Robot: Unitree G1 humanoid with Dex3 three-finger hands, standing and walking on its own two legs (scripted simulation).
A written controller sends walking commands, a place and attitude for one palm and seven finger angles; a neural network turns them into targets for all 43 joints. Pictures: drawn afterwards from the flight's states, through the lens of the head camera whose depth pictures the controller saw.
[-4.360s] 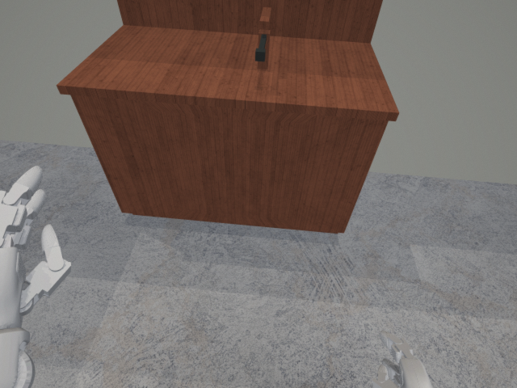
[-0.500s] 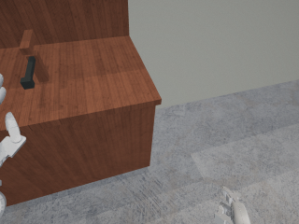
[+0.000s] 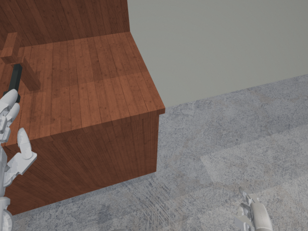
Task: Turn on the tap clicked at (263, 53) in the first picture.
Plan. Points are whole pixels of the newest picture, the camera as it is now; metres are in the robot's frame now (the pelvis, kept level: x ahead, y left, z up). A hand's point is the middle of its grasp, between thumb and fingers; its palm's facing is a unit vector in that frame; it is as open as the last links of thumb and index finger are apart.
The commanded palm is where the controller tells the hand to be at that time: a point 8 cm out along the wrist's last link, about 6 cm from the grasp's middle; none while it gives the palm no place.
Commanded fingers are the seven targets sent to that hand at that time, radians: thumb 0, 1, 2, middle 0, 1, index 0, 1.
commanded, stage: come to a stop and stand still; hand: left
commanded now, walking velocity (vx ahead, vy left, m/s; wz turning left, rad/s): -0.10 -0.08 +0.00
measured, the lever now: (11, 97) +0.43 +0.42 +0.09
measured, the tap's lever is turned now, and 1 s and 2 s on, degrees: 0 0 0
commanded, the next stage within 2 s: look again from close up in 1.68 s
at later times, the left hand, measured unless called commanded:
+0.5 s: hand (34, 184) +0.17 +0.20 +0.17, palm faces +0.37 -0.84 -0.40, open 7.5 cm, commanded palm +0.13 +0.25 +0.18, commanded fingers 0.00 0.90 0.90 -0.20 -0.30 -0.20 -0.30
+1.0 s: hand (21, 211) +0.13 +0.21 +0.16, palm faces +0.38 -0.85 -0.37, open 7.4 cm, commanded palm +0.09 +0.25 +0.18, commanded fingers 0.00 0.90 0.90 -0.20 -0.30 -0.20 -0.30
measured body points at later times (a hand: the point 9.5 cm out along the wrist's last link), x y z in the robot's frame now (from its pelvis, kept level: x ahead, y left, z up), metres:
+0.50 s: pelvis -0.04 -0.02 +0.00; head -0.04 -0.04 +0.45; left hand +0.15 +0.25 +0.19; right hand +0.11 -0.25 -0.10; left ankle -0.01 +0.11 -0.72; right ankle -0.03 -0.10 -0.74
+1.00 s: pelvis -0.08 -0.03 +0.00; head -0.09 -0.03 +0.45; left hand +0.11 +0.25 +0.18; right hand +0.07 -0.26 -0.09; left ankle -0.03 +0.10 -0.74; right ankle -0.03 -0.10 -0.74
